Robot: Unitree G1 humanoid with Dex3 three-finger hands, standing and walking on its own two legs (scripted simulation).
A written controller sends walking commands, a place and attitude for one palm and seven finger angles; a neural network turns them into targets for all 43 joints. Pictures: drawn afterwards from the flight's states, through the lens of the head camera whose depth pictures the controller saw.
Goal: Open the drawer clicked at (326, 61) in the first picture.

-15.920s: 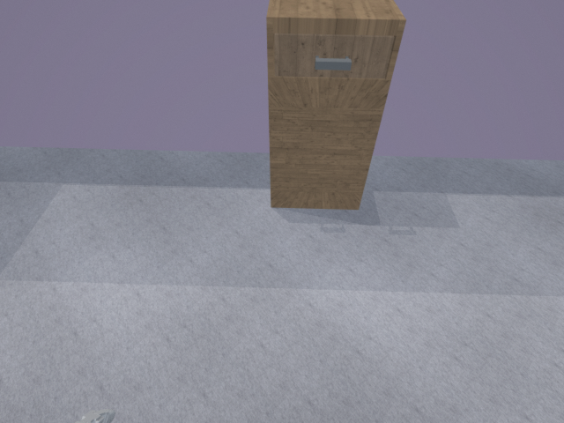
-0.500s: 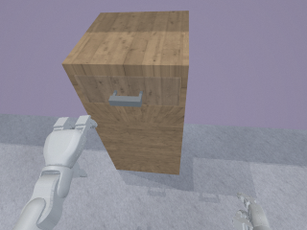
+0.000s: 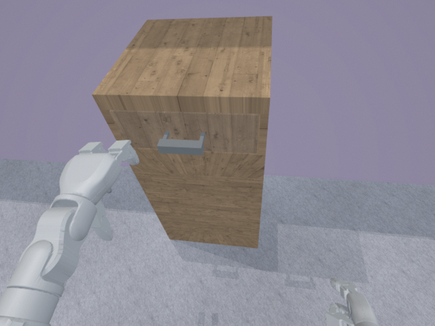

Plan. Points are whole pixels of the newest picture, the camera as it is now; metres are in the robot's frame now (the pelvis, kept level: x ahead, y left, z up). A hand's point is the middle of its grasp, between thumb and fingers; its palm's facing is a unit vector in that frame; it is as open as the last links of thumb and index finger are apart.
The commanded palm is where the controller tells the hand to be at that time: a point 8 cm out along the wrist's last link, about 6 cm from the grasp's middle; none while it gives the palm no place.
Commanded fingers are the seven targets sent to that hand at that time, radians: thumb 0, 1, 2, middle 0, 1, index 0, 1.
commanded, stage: raise the hand with hooked fingers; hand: left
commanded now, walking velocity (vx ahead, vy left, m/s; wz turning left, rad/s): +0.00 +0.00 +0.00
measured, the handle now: (182, 141) +0.55 +0.18 -0.02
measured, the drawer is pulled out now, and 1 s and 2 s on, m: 0.00 0.00 0.00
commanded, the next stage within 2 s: move the hooked fingers above the handle in 0.22 s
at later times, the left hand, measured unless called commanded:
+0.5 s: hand (123, 197) +0.31 +0.22 +0.08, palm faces -0.04 -0.07 -1.00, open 13.9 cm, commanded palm +0.30 +0.23 +0.15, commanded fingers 0.00 -0.50 0.30 -0.30 -1.20 -0.30 -1.20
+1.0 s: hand (151, 170) +0.38 +0.19 +0.06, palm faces -0.03 -0.06 -1.00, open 13.9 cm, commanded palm +0.37 +0.21 +0.13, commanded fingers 0.00 -0.50 0.30 -0.30 -1.20 -0.30 -1.20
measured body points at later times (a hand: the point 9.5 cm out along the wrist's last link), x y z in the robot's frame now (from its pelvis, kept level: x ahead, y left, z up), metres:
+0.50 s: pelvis -0.01 +0.00 +0.00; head +0.01 -0.04 +0.45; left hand +0.30 +0.22 +0.13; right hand +0.18 -0.23 -0.12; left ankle -0.02 +0.11 -0.74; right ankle -0.01 -0.12 -0.74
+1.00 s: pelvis +0.00 +0.00 -0.01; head +0.05 -0.03 +0.44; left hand +0.38 +0.20 +0.12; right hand +0.12 -0.26 -0.14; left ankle -0.02 +0.11 -0.74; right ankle -0.01 -0.12 -0.74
